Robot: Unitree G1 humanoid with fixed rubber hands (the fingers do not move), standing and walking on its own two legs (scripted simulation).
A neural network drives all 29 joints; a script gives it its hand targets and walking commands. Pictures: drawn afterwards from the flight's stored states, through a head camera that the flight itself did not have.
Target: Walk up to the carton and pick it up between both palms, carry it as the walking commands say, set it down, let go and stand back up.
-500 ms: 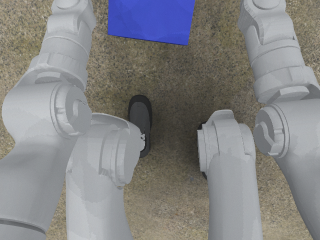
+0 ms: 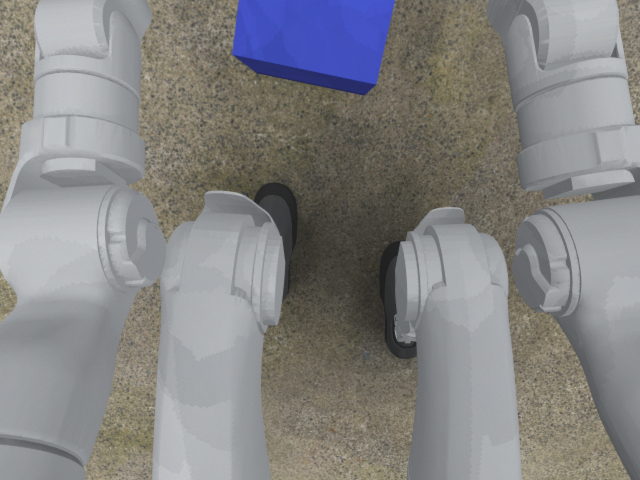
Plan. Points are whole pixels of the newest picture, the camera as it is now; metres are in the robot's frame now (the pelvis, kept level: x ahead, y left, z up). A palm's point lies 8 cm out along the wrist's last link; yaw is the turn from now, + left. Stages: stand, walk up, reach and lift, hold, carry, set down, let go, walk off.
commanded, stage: set down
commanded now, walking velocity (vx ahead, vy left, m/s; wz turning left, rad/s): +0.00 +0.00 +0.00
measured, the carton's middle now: out of the picture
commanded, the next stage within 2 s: let go in 1.02 s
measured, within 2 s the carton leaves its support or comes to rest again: neither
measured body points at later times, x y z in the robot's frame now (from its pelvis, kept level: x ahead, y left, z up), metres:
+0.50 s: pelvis +0.01 -0.01 +0.11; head +0.37 +0.03 +0.37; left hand +0.55 +0.25 -0.01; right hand +0.61 -0.09 +0.02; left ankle +0.17 +0.12 -0.35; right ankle +0.10 -0.11 -0.35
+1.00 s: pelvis +0.01 -0.02 +0.21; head +0.34 +0.03 +0.50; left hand +0.53 +0.25 +0.11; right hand +0.59 -0.10 +0.14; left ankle +0.17 +0.12 -0.35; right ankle +0.10 -0.11 -0.35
